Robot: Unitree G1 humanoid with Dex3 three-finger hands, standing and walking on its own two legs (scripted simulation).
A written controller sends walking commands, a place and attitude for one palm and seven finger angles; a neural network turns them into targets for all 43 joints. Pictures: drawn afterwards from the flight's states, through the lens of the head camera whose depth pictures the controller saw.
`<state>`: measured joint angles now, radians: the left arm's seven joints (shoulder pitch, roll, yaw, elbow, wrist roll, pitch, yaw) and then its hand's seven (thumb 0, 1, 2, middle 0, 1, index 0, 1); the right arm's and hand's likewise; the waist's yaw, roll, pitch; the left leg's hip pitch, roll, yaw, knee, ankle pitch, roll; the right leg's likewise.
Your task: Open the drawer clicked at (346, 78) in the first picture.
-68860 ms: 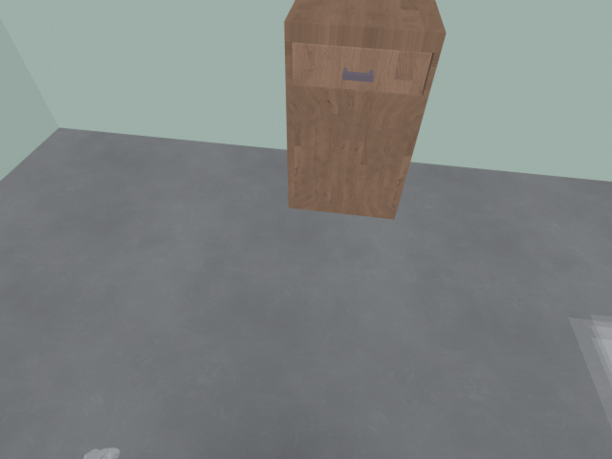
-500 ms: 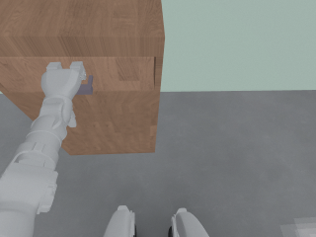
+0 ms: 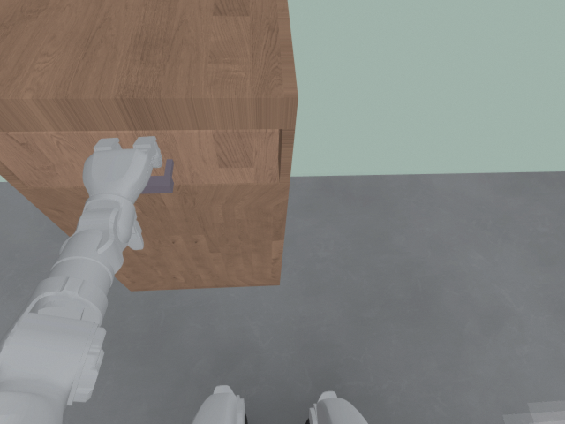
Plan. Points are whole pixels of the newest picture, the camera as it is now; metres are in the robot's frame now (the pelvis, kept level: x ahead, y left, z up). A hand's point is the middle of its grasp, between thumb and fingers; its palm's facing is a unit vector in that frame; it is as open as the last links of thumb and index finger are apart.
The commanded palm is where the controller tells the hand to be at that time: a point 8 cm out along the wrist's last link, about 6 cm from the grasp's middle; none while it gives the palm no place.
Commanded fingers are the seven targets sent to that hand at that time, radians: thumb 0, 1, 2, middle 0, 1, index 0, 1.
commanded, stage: lift the hand off the handle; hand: left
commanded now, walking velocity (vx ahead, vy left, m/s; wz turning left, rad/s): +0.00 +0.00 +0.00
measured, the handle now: (141, 175) +0.51 +0.22 -0.02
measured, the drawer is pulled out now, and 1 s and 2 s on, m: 0.00 0.00 0.00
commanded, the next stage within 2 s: draw the hand back to the body in 1.58 s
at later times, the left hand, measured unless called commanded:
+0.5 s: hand (129, 187) +0.46 +0.22 +0.01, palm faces -0.08 -0.05 -1.00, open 13.1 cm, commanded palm +0.46 +0.22 +0.10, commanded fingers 0.00 -0.50 0.30 -0.30 -1.20 -0.30 -1.20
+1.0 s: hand (115, 160) +0.46 +0.22 +0.08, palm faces -0.03 -0.03 -1.00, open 13.4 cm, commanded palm +0.45 +0.22 +0.14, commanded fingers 0.00 -0.50 0.30 -0.30 -1.20 -0.30 -1.20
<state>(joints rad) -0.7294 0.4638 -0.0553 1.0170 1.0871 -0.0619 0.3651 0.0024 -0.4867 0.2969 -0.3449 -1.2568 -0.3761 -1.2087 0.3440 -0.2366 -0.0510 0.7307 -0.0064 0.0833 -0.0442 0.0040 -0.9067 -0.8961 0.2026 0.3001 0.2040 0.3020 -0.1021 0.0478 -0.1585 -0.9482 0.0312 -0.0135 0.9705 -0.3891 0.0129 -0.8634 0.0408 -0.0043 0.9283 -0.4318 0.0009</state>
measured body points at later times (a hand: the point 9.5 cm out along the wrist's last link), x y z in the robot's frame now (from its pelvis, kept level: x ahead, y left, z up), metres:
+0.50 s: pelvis +0.03 +0.00 +0.02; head +0.12 +0.00 +0.46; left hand +0.46 +0.22 +0.07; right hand +0.07 -0.27 -0.11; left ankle +0.03 +0.11 -0.68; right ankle +0.00 -0.13 -0.68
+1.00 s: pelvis +0.03 -0.01 +0.03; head +0.09 -0.02 +0.48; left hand +0.46 +0.22 +0.13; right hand +0.09 -0.28 -0.10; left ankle +0.03 +0.11 -0.68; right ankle +0.00 -0.13 -0.68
